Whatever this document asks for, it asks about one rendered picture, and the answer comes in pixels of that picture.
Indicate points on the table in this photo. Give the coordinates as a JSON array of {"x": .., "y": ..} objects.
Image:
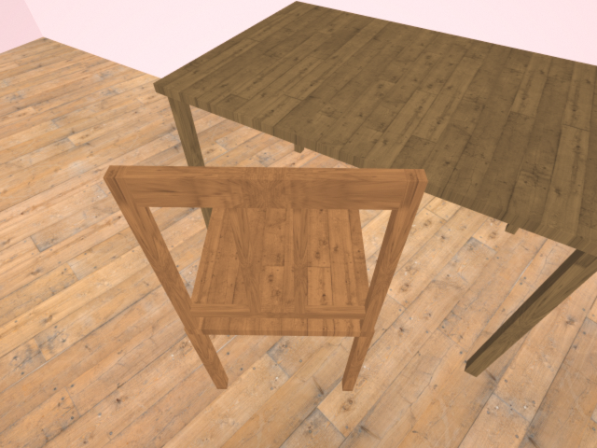
[{"x": 505, "y": 132}]

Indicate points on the chair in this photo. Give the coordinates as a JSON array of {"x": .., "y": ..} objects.
[{"x": 283, "y": 254}]

